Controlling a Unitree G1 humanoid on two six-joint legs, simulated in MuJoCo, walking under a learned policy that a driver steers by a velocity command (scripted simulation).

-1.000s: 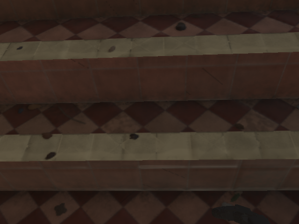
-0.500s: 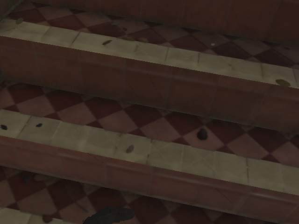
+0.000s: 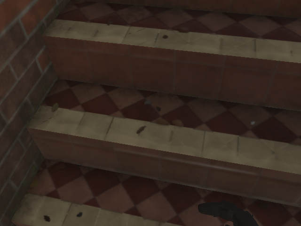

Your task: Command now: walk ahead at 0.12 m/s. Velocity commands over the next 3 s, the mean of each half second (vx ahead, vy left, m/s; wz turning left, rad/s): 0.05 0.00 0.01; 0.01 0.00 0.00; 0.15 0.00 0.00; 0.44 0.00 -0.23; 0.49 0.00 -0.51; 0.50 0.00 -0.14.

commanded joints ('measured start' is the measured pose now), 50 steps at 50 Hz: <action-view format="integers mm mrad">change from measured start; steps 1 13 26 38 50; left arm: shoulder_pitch -148 -84 -192 -151 -163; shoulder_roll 4 64 117 124 121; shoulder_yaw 10 -20 -9 10 19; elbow -182 -202 -87 -67 -84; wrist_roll -21 15 35 36 31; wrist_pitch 19 112 78 94 110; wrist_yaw -31 94 30 56 64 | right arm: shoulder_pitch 164 96 246 338 382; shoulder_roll -160 -66 -173 -174 -181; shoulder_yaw -85 -37 -102 -110 -112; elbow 87 193 259 316 336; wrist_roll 21 -5 54 58 56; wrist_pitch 36 -13 34 38 34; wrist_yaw -18 -1 -17 -36 -49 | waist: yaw -89 81 -76 -42 -42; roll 91 115 -90 -4 -9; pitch -196 -36 -10 -3 59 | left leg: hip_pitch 424 255 661 655 632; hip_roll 300 129 49 51 61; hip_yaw -820 -125 -99 -97 -107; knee -850 -907 -814 -835 -858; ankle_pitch -188 148 286 322 260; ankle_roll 162 63 -42 -63 -61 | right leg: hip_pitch -431 -345 55 150 112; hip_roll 80 22 -40 -30 -19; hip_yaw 150 8 13 -9 -24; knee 1055 637 -578 -620 -653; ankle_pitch -205 47 99 153 12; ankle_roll -11 59 -84 -63 -60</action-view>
